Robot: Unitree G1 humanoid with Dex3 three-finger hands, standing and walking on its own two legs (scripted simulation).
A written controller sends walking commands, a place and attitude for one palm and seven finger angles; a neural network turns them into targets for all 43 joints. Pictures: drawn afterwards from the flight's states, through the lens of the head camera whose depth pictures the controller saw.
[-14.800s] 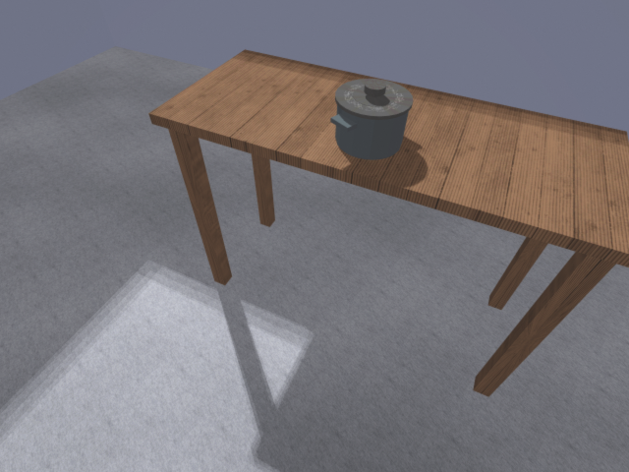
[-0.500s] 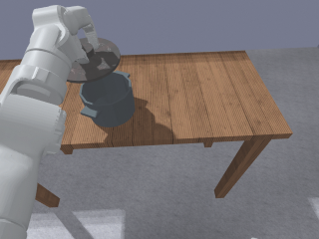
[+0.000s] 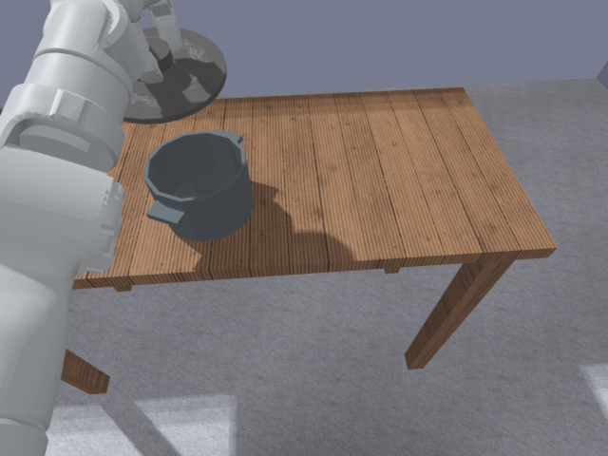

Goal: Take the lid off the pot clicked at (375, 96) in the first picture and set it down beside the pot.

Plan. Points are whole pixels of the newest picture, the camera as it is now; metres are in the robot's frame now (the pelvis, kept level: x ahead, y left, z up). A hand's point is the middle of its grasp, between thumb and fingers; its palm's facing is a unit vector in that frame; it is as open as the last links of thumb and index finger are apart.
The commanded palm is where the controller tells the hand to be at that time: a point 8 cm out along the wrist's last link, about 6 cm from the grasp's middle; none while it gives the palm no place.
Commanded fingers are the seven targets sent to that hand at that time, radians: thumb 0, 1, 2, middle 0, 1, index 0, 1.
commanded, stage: lift the lid straight up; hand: left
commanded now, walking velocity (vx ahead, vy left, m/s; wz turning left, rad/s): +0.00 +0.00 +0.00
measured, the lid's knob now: (151, 55) +0.54 +0.14 +0.25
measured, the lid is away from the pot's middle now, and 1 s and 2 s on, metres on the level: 0.01 0.10 0.22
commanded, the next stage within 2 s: move the lid sideways beside the pot in 0.10 s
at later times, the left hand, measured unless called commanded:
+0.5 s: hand (104, 62) +0.51 +0.18 +0.26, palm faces -0.26 -0.11 -0.96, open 7.7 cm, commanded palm +0.51 +0.18 +0.33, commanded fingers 0.00 0.68 0.89 -0.91 -1.14 -0.82 -1.09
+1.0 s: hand (59, 65) +0.50 +0.23 +0.26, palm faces -0.27 -0.13 -0.95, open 7.7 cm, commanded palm +0.52 +0.23 +0.33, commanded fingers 0.00 0.68 0.89 -0.91 -1.14 -0.82 -1.09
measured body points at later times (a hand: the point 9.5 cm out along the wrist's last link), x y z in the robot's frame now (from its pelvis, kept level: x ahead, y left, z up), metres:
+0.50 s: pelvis +0.00 -0.01 +0.00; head +0.05 -0.02 +0.45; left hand +0.52 +0.18 +0.31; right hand +0.06 -0.29 -0.12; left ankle +0.03 +0.09 -0.74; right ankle -0.05 -0.13 -0.74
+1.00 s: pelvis +0.00 +0.00 +0.00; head +0.05 -0.01 +0.45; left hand +0.51 +0.23 +0.31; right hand +0.04 -0.28 -0.13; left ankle +0.03 +0.09 -0.74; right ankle -0.05 -0.13 -0.74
